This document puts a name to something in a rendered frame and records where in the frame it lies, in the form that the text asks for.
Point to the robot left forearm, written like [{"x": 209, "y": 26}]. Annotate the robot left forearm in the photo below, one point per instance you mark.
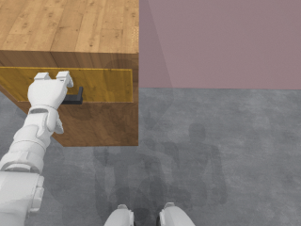
[{"x": 28, "y": 148}]

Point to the handle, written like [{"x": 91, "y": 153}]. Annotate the handle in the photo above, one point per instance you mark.
[{"x": 74, "y": 99}]

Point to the left robot upper arm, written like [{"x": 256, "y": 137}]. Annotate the left robot upper arm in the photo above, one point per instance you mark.
[{"x": 20, "y": 196}]

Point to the drawer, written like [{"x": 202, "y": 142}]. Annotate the drawer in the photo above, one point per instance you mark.
[{"x": 99, "y": 85}]

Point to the robot right thigh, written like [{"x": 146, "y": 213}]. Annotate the robot right thigh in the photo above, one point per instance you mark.
[{"x": 174, "y": 216}]

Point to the right robot shin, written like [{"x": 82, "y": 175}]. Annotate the right robot shin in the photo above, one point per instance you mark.
[{"x": 169, "y": 204}]

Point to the left robot hand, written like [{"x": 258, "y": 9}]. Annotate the left robot hand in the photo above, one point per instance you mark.
[{"x": 50, "y": 92}]

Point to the cabinet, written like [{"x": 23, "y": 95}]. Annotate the cabinet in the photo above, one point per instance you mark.
[{"x": 84, "y": 34}]

